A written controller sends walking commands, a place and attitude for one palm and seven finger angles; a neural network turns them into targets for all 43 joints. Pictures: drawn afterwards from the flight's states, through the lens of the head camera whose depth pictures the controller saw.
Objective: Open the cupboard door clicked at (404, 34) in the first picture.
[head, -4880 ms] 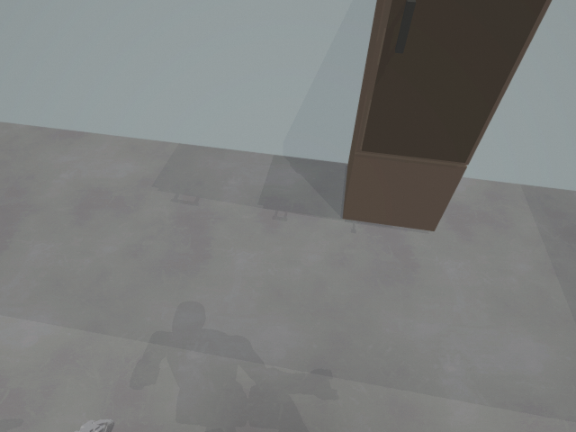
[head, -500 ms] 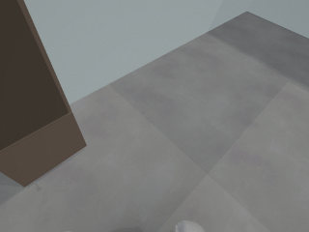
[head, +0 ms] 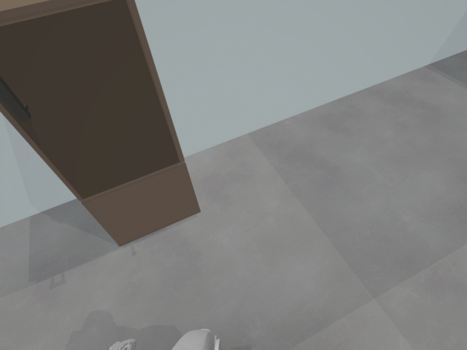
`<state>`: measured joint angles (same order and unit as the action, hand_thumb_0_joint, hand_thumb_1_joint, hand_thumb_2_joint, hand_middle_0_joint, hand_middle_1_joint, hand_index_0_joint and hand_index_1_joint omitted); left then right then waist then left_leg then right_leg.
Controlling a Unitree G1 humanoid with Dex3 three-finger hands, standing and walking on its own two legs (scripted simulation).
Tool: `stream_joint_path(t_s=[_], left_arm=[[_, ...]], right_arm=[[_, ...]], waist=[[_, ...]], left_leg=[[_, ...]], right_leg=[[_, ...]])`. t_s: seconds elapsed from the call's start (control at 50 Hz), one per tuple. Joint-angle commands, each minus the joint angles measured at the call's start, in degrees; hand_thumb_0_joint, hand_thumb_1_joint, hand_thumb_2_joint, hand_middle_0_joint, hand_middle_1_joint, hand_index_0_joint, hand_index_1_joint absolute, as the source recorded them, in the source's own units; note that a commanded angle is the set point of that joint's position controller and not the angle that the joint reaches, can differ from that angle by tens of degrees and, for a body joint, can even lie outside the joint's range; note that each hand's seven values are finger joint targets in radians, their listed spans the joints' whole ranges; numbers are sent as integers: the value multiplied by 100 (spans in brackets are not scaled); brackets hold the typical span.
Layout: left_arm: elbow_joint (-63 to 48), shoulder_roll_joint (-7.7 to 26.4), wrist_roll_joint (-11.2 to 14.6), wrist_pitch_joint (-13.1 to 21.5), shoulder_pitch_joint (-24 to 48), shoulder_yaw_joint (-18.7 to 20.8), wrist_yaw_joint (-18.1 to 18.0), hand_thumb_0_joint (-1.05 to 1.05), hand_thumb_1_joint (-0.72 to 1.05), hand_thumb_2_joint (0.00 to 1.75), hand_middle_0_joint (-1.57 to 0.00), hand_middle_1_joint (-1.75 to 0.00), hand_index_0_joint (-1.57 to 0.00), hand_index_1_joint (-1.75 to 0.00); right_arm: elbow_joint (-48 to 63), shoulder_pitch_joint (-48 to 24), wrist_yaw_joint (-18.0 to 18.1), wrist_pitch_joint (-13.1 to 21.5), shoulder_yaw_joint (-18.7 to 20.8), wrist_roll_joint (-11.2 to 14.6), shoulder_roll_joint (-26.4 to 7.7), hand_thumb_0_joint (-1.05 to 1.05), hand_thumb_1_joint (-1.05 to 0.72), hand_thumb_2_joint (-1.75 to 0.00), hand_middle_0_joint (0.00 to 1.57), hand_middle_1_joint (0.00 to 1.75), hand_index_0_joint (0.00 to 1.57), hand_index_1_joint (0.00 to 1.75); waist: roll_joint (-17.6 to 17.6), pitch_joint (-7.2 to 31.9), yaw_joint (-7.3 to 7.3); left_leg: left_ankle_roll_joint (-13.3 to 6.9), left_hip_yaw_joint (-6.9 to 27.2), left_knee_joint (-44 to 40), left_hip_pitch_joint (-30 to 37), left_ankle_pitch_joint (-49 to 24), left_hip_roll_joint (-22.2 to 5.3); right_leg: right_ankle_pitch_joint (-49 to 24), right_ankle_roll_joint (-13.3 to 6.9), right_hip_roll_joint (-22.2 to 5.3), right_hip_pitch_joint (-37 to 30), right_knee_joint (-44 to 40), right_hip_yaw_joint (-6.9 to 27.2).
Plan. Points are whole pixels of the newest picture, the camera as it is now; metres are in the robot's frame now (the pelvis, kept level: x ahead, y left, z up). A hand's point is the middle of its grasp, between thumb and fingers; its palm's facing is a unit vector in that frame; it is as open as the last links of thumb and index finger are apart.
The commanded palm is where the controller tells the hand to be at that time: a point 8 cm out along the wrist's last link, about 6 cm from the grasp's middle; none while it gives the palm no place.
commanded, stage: turn to face it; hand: left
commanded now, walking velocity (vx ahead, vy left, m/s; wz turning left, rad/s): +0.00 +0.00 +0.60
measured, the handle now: (9, 93) +0.65 +0.56 +0.11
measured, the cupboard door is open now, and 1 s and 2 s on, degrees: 0 0 0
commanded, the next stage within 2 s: take the last steps up to it in 0.74 s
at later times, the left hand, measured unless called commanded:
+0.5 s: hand out of the picture -0.05 +0.27 -0.18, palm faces +0.33 -0.90 -0.27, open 7.4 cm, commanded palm none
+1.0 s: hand out of the picture -0.01 +0.20 -0.15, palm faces +0.44 -0.86 -0.26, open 7.3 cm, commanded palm none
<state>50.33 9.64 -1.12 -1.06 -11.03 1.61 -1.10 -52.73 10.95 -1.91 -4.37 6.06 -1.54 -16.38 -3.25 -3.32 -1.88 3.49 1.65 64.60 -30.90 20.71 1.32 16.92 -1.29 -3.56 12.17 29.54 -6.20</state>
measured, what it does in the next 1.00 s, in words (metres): steps on the spot, turning left: left foot, then right foot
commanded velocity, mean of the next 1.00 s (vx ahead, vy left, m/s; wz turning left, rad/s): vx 0.05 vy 0.00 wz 0.32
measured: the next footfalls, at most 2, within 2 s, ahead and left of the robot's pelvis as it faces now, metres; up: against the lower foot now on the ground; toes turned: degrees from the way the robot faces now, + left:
left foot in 0.32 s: -0.02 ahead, +0.14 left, +0.00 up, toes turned +19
right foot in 0.78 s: +0.07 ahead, -0.07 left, +0.00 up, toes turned +17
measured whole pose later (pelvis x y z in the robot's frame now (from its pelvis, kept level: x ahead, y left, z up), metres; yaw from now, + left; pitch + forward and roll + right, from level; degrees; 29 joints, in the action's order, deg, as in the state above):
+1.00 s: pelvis +0.01 +0.01 +0.00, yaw +26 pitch -1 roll +1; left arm 55.6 8.1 -1.4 1.2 -13.4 1.6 -1.2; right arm -59.0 14.2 -1.2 -3.6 4.2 -1.6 -13.4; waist -3.3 -2.5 -0.7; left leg 2.9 0.2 61.0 -24.1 20.8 -1.8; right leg 16.1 -1.6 -3.0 9.6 26.5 -8.2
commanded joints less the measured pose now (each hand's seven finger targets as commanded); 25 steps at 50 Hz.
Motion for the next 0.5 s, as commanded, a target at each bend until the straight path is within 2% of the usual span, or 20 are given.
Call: stream_joint_path(t_s=[0.0, 0.06, 0.14, 0.2, 0.22, 0.26, 0.28, 0.3, 0.32, 0.34, 0.36, 0.38, 0.4, 0.42, 0.46, 0.48], left_arm=[[-382, 1115, -5, 192, -75, 309, -103, 0, 90, 90, -20, -30, -20, -30], [-235, 1265, -23, 168, -496, 333, -83, 0, 90, 90, -20, -30, -20, -30], [-108, 1384, -52, 141, -713, 361, -77, 0, 90, 90, -20, -30, -20, -30], [-32, 1475, -69, 103, -685, 421, -72, 0, 90, 90, -20, -30, -20, -30], [-21, 1526, -69, 95, -643, 445, -73, 0, 90, 90, -20, -30, -20, -30], [32, 1530, -20, 67, -604, 458, -47, 0, 90, 90, -20, -30, -20, -30], [11, 1448, 30, 52, -591, 454, -25, 0, 90, 90, -20, -30, -20, -30], [-147, 1136, 63, 35, -589, 412, 16, 0, 90, 90, -20, -30, -20, -30], [-404, 887, 26, 13, -271, 265, 16, 0, 90, 90, -20, -30, -20, -30], [-352, 969, -4, -82, 134, 277, -59, 0, 90, 90, -20, -30, -20, -30], [-291, 941, 34, -82, 201, 312, -46, 0, 90, 90, -20, -30, -20, -30], [-177, 982, 37, -76, 141, 326, -12, 0, 90, 90, -20, -30, -20, -30], [-75, 979, 32, -65, -49, 336, 26, 0, 90, 90, -20, -30, -20, -30], [5, 967, 28, -75, -212, 330, 41, 0, 90, 90, -20, -30, -20, -30], [39, 949, 28, -95, -261, 316, 44, 0, 90, 90, -20, -30, -20, -30], [39, 944, 33, -107, -211, 307, 32, 0, 90, 90, -20, -30, -20, -30]], right_arm=[[347, -158, -6, 70, 36, 25, -260, 0, -90, -90, 20, 30, 20, 30], [420, -551, -1, 62, -24, 26, -220, 0, -90, -90, 20, 30, 20, 30], [473, -808, 3, 111, -111, 63, -163, 0, -90, -90, 20, 30, 20, 30], [488, -778, 16, 174, -165, 95, -104, 0, -90, -90, 20, 30, 20, 30], [481, -647, 28, 204, -176, 97, -111, 0, -90, -90, 20, 30, 20, 30], [422, -368, 48, 260, -165, 78, -197, 0, -90, -90, 20, 30, 20, 30], [338, -54, 52, 310, -102, 57, -450, 0, -90, -90, 20, 30, 20, 30], [344, 233, 80, 359, 47, 16, -1076, 0, -90, -90, 20, 30, 20, 30], [234, 572, 112, 319, 113, 69, -1432, 0, -90, -90, 20, 30, 20, 30], [69, 771, 201, 338, 83, 66, -1251, 0, -90, -90, 20, 30, 20, 30], [110, 466, 256, 330, 46, 44, -1133, 0, -90, -90, 20, 30, 20, 30], [208, 117, 267, 342, -21, 38, -913, 0, -90, -90, 20, 30, 20, 30], [283, -172, 265, 368, -77, 42, -795, 0, -90, -90, 20, 30, 20, 30], [331, -288, 258, 387, -89, 47, -744, 0, -90, -90, 20, 30, 20, 30], [288, -211, 254, 409, -110, 62, -696, 0, -90, -90, 20, 30, 20, 30], [258, -143, 258, 407, -110, 62, -667, 0, -90, -90, 20, 30, 20, 30]], waist=[[1200, 121, 136], [1237, 173, 355], [1478, 390, 469], [1639, 562, 495], [1644, 683, 440], [1536, 797, 278], [1051, 981, 75], [-619, 1225, -93], [-1401, 1122, -255], [-1058, 1054, -392], [-954, 754, -233], [-706, 542, -79], [-510, 507, 99], [-444, 501, 169], [-481, 514, 164], [-501, 473, 137]], left_leg=[[150, -127, 297, -336, -55, -355], [182, -311, -299, -261, 213, -373], [117, -527, -1206, 96, 487, -363], [2, -716, -2024, 602, 580, -338], [-41, -785, -2391, 798, 489, -325], [-126, -939, -3502, 1536, -344, -258], [-259, -733, -4205, 2478, -1265, -444], [-816, 915, -4355, 3661, -3066, -1747], [-1560, 1687, -4295, 3700, -5071, -2725], [-1568, 1554, -4260, 3367, -5118, -2540], [-1545, 1306, -4244, 3056, -4721, -2290], [-1424, 977, -4279, 2768, -4498, -1973], [-1286, 692, -4302, 2647, -4294, -1755], [-1209, 487, -4349, 2568, -4170, -1597], [-1170, 414, -4438, 2549, -4040, -1441], [-1208, 508, -4471, 2528, -3949, -1451]], right_leg=[[-1624, -453, -1476, -408, -1153, 647], [-2141, -525, -1603, -762, -1038, 521], [-2899, -592, -1751, -1033, -803, 358], [-3106, -577, -1848, -1037, -541, 222], [-3170, -533, -1876, -1073, -381, 118], [-3072, -217, -1703, -853, 135, -257], [-2691, 56, -1572, -244, 843, -442], [-528, 480, -886, 1256, 2073, -662], [2227, 664, -514, 2161, 2941, -308], [2003, 623, -511, 2138, 3392, 284], [1657, 635, -502, 2221, 3658, 393], [1237, 642, -502, 2131, 3699, 460], [928, 664, -484, 1997, 3693, 413], [733, 692, -443, 1872, 3647, 373], [559, 715, -356, 1713, 3404, 369], [556, 726, -331, 1673, 3261, 383]])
